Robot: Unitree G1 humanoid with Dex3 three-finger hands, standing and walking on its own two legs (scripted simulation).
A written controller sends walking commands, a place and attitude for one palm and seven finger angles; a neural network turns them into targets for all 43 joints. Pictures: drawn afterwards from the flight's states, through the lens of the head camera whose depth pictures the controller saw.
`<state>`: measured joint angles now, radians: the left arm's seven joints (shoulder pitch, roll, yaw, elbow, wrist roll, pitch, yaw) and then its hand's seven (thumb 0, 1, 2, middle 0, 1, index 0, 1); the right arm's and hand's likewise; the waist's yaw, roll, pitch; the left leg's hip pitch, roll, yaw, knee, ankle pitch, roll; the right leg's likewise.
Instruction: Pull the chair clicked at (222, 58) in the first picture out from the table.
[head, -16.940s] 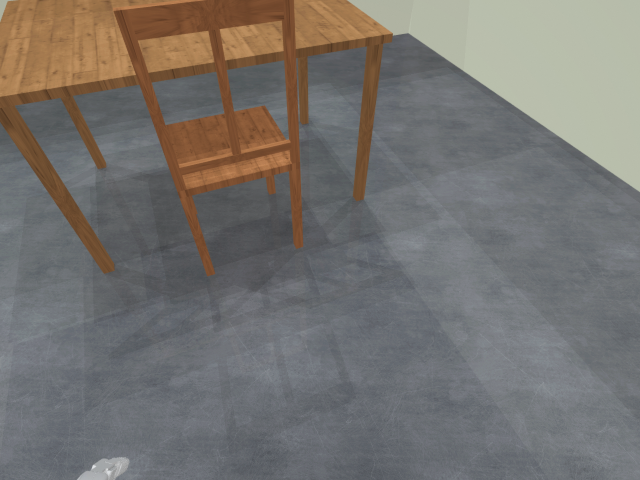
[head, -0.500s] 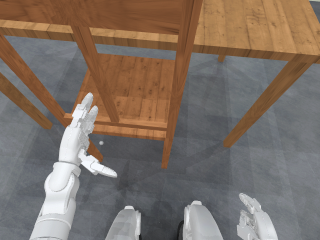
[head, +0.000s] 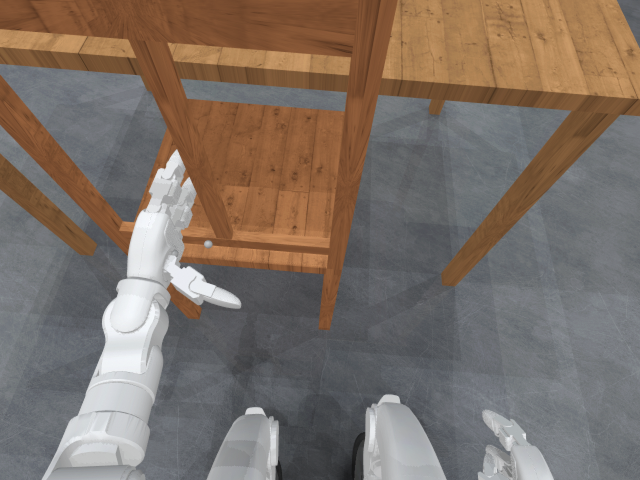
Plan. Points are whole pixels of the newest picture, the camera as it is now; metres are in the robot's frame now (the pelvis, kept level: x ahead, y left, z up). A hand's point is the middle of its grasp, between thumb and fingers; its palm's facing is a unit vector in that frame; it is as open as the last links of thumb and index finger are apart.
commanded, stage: push the fingers through the gap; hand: left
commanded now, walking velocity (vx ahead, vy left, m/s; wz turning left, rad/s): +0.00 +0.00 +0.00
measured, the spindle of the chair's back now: (198, 166) +0.48 +0.16 +0.05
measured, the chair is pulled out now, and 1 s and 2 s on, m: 0.00 -0.01 0.00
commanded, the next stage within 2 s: hook a spindle and tug to test in 1.02 s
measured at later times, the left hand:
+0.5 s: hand (219, 207) +0.44 +0.13 +0.02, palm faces -0.09 -0.99 -0.05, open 17.0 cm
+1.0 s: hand (219, 197) +0.46 +0.14 +0.02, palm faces -0.08 -1.00 -0.04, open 16.9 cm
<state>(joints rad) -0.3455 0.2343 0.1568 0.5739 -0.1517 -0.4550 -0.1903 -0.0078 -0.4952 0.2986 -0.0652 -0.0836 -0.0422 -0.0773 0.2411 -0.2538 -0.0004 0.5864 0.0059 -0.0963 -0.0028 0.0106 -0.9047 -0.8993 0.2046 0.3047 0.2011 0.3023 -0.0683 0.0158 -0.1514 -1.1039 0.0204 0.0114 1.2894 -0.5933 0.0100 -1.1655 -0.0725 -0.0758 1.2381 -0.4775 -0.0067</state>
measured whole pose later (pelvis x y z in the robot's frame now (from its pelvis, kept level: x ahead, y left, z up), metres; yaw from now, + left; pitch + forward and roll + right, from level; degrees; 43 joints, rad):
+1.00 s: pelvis +0.00 +0.00 +0.00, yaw -1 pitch +26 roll -1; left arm -0.67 0.31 0.27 0.93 -0.11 -0.52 -0.19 -0.01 -0.49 0.30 -0.07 -0.08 -0.06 -0.08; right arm 0.28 -0.26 0.01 0.61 -0.01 -0.01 0.02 0.01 -0.91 -0.90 0.20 0.30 0.20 0.30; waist -0.13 0.02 -0.14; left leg -1.16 0.03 0.02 1.30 -0.58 0.01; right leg -1.23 -0.06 -0.07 1.23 -0.46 -0.01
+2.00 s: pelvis +0.01 +0.00 +0.00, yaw -1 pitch +26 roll -1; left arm -0.61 0.28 0.23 0.87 -0.11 -0.51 -0.16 0.01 0.64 0.78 -0.50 -1.44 -0.46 -1.44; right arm 0.27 -0.25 0.00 0.61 -0.01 -0.01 0.03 0.01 -0.91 -0.90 0.20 0.30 0.20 0.30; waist -0.11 0.02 -0.15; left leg -1.14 0.03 0.02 1.28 -0.60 0.02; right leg -1.20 -0.06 -0.07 1.22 -0.47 0.00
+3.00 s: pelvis +0.03 +0.01 +0.09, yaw +0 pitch +14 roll -1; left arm -0.48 0.17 0.08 0.93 -0.08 -0.23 0.09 0.03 0.69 0.75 -0.33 -1.17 -0.48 -1.45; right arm 0.28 -0.21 0.02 0.60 0.05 0.11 -0.10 0.01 -0.90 -0.90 0.21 0.30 0.20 0.30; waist -0.07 0.00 -0.03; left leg -0.61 0.01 0.03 0.76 -0.40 0.02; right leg -0.67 -0.05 -0.07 0.71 -0.28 0.02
